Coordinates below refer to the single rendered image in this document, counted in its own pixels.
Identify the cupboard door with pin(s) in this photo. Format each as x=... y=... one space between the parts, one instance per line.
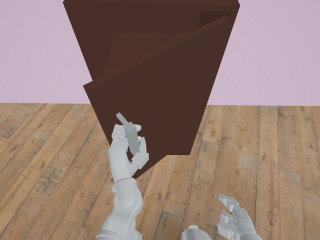
x=162 y=91

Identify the left robot hand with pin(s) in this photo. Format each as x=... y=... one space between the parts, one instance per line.
x=117 y=153

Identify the right robot shin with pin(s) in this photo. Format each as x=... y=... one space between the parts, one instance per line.
x=193 y=227

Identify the right robot hand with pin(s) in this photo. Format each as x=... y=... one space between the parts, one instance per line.
x=235 y=225

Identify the left robot forearm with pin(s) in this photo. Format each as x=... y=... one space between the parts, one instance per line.
x=127 y=203

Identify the handle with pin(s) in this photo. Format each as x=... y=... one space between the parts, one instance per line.
x=131 y=134

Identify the robot right thigh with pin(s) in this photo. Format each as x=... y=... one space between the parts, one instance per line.
x=194 y=234

